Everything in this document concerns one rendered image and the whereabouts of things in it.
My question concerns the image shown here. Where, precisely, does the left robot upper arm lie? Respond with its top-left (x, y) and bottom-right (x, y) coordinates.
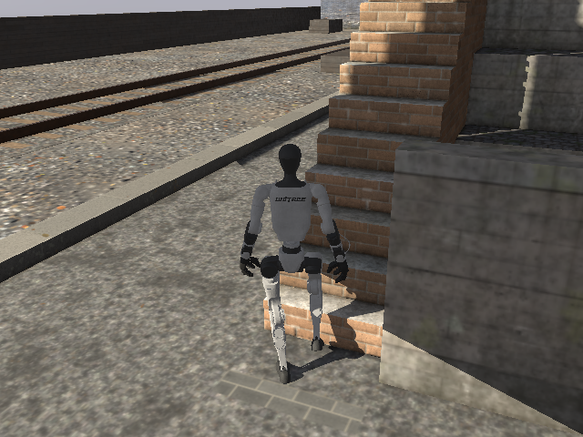
top-left (248, 184), bottom-right (271, 235)

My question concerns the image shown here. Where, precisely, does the left robot hand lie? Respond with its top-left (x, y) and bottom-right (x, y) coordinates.
top-left (240, 257), bottom-right (261, 277)

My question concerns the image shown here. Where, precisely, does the right robot hand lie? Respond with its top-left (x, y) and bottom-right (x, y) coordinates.
top-left (327, 260), bottom-right (349, 283)

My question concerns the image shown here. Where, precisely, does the robot right foot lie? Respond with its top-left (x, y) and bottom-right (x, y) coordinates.
top-left (311, 336), bottom-right (324, 351)

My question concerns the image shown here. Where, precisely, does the right robot upper arm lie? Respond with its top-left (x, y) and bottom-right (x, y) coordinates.
top-left (309, 183), bottom-right (335, 235)

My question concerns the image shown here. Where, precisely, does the left robot forearm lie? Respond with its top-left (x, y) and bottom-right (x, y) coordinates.
top-left (240, 221), bottom-right (258, 259)

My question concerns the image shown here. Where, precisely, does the right robot shin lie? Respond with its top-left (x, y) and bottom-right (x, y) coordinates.
top-left (310, 279), bottom-right (322, 340)

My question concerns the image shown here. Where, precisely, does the right robot forearm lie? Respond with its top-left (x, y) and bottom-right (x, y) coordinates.
top-left (326, 220), bottom-right (346, 262)

